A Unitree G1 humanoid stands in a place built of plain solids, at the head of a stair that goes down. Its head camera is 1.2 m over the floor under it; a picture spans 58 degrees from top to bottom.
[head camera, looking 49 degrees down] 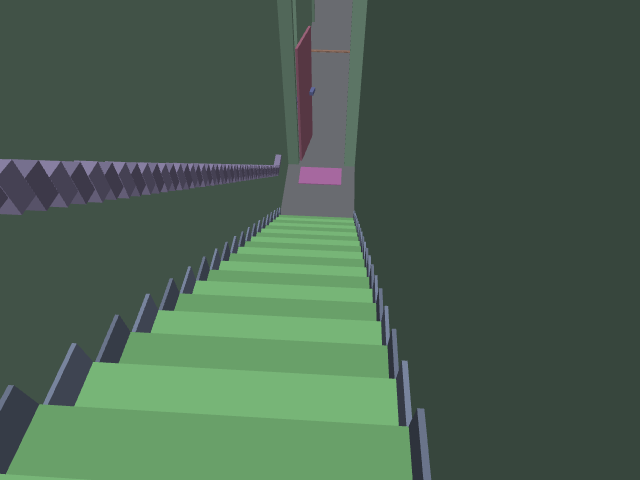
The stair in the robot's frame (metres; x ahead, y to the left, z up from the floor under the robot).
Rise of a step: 0.19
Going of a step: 0.24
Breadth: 1.22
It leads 3 degrees to the right of straight ahead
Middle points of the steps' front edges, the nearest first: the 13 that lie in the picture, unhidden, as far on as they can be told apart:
0.48 0.31 -0.19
0.72 0.30 -0.39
0.96 0.28 -0.58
1.19 0.27 -0.78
1.43 0.26 -0.97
1.67 0.24 -1.17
1.91 0.23 -1.36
2.14 0.21 -1.56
2.38 0.20 -1.75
2.62 0.19 -1.95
2.86 0.17 -2.14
3.09 0.16 -2.34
3.33 0.14 -2.53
